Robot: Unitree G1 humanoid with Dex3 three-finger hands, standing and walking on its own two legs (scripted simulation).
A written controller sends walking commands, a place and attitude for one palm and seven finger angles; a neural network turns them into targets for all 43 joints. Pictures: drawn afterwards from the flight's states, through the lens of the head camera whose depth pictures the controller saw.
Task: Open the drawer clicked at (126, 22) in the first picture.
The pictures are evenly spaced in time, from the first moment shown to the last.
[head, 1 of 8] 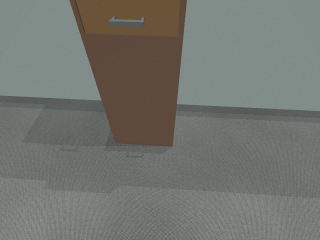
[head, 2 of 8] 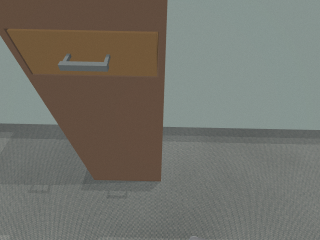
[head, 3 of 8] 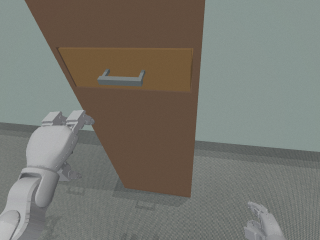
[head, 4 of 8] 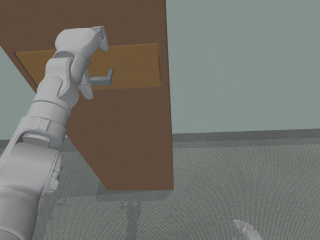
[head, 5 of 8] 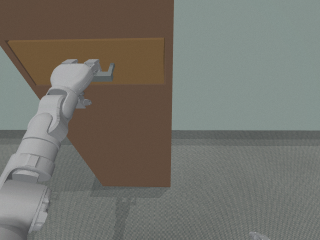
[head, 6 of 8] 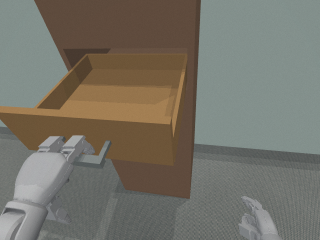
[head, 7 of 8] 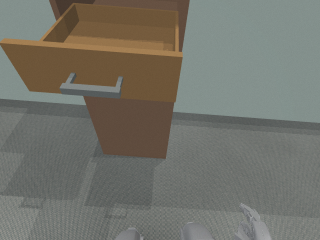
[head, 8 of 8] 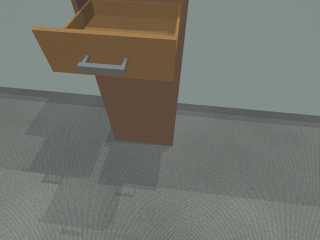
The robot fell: no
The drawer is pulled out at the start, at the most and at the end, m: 0.00 0.30 0.29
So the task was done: yes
